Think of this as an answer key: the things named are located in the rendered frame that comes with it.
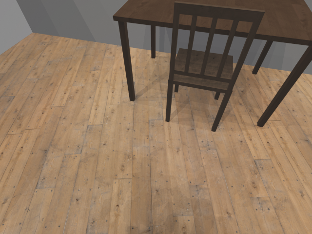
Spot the table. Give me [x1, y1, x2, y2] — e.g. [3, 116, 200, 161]
[113, 0, 312, 127]

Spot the chair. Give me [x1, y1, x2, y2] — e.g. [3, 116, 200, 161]
[165, 1, 265, 132]

